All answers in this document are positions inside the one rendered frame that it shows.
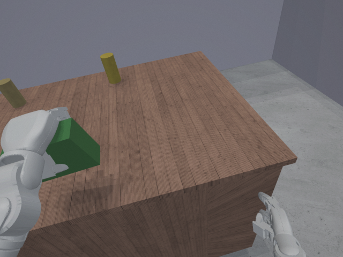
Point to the right robot hand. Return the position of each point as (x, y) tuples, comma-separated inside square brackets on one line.
[(276, 222)]

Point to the robot left forearm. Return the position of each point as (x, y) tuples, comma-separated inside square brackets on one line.
[(20, 206)]

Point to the robot right forearm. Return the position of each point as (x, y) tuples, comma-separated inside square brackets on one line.
[(285, 245)]

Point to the sponge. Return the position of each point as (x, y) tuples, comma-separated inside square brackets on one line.
[(73, 146)]

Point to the table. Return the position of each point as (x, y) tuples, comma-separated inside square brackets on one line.
[(183, 157)]

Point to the left robot hand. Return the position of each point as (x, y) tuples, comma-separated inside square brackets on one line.
[(34, 131)]

